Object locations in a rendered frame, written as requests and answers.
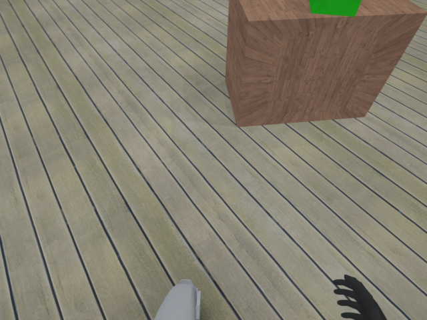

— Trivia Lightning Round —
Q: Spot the robot left shin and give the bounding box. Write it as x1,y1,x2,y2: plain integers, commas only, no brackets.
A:
179,279,194,286

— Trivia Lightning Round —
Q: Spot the robot left thigh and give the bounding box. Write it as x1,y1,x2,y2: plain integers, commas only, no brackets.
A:
154,284,201,320

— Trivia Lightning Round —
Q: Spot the pedestal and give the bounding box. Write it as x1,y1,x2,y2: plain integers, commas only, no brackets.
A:
225,0,427,127

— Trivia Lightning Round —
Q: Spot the carton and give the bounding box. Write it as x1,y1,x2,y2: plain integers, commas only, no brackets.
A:
309,0,362,17

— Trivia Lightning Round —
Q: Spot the right robot hand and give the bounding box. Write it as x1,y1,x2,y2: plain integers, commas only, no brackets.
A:
333,275,387,320

